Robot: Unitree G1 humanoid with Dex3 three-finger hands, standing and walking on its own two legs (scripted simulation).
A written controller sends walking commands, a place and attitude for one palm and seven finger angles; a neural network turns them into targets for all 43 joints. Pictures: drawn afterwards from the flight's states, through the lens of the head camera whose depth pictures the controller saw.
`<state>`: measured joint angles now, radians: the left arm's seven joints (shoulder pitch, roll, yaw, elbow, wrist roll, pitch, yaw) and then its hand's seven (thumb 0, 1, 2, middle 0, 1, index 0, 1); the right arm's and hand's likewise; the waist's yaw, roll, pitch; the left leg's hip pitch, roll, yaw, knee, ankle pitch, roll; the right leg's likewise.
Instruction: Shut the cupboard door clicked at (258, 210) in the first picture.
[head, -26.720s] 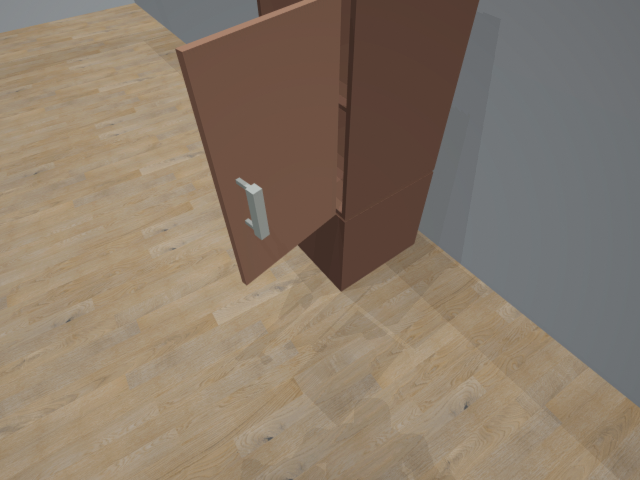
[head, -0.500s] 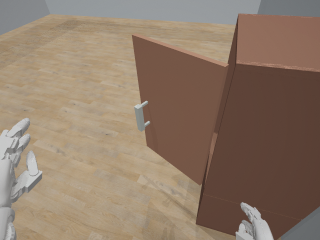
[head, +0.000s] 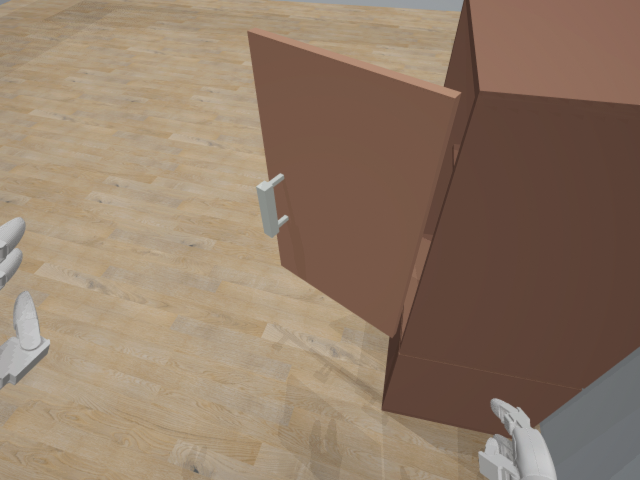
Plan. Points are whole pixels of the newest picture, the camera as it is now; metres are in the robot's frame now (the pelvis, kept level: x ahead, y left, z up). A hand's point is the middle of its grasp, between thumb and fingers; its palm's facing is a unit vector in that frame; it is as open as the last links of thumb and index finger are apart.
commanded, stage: step back with the hand held close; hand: left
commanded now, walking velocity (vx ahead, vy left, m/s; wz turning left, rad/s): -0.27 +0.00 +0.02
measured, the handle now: (275, 205) +0.64 +0.14 -0.08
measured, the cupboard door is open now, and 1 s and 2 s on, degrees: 64 64 64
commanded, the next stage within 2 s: stop stepping back and stand still in 0.82 s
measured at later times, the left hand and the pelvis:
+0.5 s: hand out of the picture +0.07 +0.28 +0.16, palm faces +0.54 -0.71 -0.46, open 7.4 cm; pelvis -0.10 +0.00 -0.02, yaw +6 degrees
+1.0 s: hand out of the picture -0.01 +0.26 +0.17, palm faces +0.45 -0.79 -0.42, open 7.4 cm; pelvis -0.21 +0.00 -0.02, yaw +1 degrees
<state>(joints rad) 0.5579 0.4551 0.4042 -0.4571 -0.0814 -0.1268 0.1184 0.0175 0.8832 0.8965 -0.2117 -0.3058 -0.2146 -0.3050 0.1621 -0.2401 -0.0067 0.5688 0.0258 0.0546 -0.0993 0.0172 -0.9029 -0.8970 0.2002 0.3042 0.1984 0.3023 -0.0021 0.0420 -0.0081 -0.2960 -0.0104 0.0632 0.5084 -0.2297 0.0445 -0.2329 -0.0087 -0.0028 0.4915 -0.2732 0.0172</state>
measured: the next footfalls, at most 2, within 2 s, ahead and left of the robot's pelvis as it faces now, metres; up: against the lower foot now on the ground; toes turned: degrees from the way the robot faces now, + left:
right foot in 0.86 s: -0.27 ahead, -0.13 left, +0.00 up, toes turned +4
left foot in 1.24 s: -0.06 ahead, +0.11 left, +0.00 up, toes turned +3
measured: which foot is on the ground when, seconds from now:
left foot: down 0.00-1.00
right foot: down 0.00-0.62, up 0.64-0.84, down 0.86-1.00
